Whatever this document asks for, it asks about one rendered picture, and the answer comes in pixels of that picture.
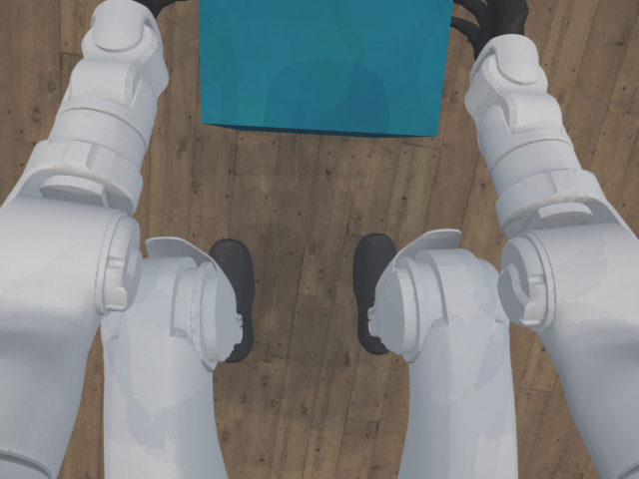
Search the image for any carton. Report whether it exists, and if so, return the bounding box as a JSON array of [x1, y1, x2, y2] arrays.
[[199, 0, 453, 138]]

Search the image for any left robot hand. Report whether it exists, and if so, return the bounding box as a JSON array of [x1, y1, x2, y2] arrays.
[[133, 0, 187, 20]]

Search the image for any right robot upper arm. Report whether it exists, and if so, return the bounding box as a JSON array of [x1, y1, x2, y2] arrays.
[[497, 223, 639, 479]]

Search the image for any robot left forearm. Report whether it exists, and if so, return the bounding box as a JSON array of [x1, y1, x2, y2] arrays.
[[0, 0, 169, 217]]

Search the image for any robot right forearm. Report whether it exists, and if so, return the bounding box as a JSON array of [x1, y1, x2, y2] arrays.
[[464, 34, 639, 242]]

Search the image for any robot right shin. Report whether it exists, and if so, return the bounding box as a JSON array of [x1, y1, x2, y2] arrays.
[[367, 229, 510, 352]]

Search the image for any robot left foot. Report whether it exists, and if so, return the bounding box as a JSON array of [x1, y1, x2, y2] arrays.
[[209, 239, 256, 363]]

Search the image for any right robot hand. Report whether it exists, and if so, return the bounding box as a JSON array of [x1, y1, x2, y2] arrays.
[[450, 0, 529, 61]]

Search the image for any left robot upper arm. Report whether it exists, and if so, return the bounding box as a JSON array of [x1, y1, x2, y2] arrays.
[[0, 195, 143, 479]]

